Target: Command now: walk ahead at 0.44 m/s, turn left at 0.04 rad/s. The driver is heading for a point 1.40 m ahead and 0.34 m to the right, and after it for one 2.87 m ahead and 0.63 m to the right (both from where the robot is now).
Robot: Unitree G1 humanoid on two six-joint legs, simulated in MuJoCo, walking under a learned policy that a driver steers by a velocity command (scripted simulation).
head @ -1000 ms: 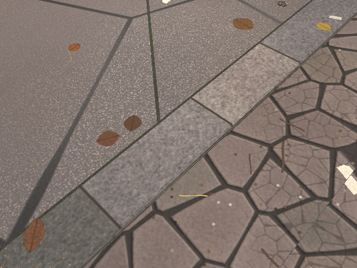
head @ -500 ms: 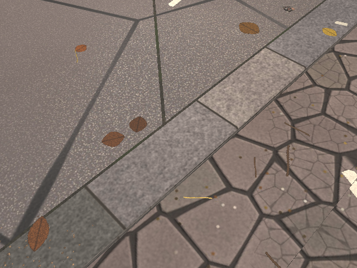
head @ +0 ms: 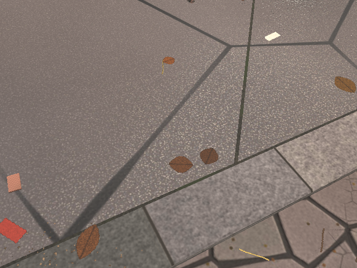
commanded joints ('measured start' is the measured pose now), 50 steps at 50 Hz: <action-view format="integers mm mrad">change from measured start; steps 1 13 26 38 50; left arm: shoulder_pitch -3 -265 -17 55 -58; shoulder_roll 78 32 109 96 15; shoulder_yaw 17 -18 18 5 -19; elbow -44 -151 -132 -109 -155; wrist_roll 1 -3 15 1 9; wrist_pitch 12 -4 12 38 45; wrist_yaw -3 -69 1 18 -3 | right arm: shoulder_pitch -28 77 1 -15 34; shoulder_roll -132 -204 -145 -190 -146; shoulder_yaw -32 -46 -6 -39 -47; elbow -50 45 -91 -150 -25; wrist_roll -9 3 -18 5 3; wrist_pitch -38 -15 -54 -61 -51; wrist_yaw -6 -50 -25 -30 -36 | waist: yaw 12 -57 -32 -92 -13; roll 110 118 19 -110 124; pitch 26 53 -24 -144 14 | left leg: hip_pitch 86 377 -440 72 23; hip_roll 230 279 143 40 297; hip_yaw -188 66 -128 -41 -209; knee -360 -271 803 85 -327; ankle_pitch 274 861 -28 152 58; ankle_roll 157 47 -108 -76 141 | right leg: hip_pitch -151 -90 375 288 -77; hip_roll -38 108 -48 41 30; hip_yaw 21 -71 382 326 69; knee -38 -600 -965 -667 -189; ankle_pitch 144 289 300 312 43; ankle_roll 10 -66 -341 -132 -10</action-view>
